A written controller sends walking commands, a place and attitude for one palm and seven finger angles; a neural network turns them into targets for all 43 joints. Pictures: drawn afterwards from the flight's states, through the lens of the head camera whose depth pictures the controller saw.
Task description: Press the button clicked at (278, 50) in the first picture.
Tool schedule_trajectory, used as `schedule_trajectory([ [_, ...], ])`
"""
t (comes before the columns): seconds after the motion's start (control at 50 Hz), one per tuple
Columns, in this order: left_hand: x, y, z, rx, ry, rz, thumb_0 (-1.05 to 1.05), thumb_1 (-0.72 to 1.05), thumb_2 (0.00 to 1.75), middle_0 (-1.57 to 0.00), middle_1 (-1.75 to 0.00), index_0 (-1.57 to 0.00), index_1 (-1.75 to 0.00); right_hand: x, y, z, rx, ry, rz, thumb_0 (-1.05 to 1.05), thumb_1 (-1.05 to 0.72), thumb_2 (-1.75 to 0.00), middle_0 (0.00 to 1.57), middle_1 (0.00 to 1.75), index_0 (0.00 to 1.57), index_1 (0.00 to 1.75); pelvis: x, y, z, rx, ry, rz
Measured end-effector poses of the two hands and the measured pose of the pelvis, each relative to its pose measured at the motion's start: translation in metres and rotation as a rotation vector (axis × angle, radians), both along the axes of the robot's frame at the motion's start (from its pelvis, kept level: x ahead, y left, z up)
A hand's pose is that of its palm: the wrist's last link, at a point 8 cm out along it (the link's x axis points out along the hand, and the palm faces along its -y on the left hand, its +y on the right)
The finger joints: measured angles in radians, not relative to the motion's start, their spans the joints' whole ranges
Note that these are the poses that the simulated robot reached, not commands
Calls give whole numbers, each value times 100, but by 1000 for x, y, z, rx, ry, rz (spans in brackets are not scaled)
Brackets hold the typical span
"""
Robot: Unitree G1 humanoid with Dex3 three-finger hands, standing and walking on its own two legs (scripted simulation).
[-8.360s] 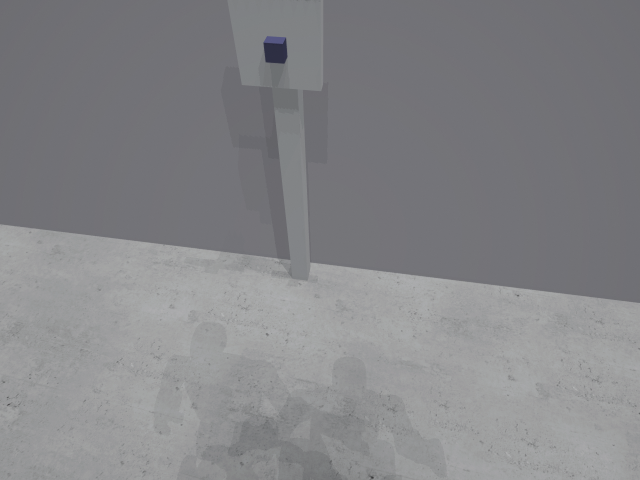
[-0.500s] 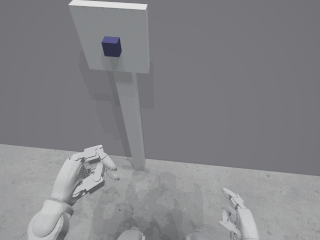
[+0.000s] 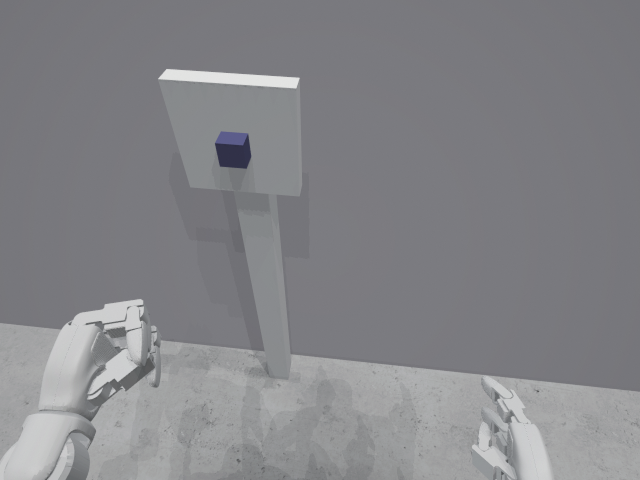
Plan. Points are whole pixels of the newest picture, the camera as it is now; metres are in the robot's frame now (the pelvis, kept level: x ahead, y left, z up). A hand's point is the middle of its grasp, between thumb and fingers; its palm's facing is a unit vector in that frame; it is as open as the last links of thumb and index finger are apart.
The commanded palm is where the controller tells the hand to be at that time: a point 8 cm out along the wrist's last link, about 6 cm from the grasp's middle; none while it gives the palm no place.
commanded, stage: raise the hand and make a fist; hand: left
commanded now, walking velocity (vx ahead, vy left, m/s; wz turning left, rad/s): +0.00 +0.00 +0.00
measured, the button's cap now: (234, 148) +0.51 +0.17 +0.16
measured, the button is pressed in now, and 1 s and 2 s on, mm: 0 0 0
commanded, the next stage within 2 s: aim a knuckle at the button in 0.78 s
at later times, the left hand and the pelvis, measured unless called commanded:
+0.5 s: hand (128, 311) +0.24 +0.21 +0.15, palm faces -0.01 -1.00 -0.07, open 3.1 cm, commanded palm +0.20 +0.26 +0.15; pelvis +0.00 +0.00 +0.02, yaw +0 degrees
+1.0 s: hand (134, 322) +0.23 +0.20 +0.15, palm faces +0.03 -1.00 -0.07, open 3.1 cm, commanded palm +0.21 +0.25 +0.15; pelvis -0.01 -0.01 +0.02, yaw +0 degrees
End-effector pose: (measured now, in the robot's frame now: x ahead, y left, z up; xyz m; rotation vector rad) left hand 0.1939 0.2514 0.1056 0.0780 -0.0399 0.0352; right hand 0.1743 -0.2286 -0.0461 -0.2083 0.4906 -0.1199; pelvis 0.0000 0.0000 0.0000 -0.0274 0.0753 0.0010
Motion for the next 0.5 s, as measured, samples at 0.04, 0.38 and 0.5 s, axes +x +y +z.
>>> schedule_trajectory([
  [0.04,2,5,11,3,-35,20,2,90,90,-130,-150,-130,-150,8,6,3,9,-11,31,2,-90,-90,20,30,20,30,3,0,2,-1,-9,5],
  [0.38,19,20,53,18,-60,3,2,90,90,-130,-150,-131,-150,6,14,2,19,44,76,2,-90,-90,20,30,21,30,6,-3,17,5,-72,12],
  [0.5,26,13,49,-4,8,-48,1,90,90,-130,-150,-131,-150,-1,5,3,20,44,45,2,-90,-90,20,30,21,30,3,-3,20,10,-83,5],
])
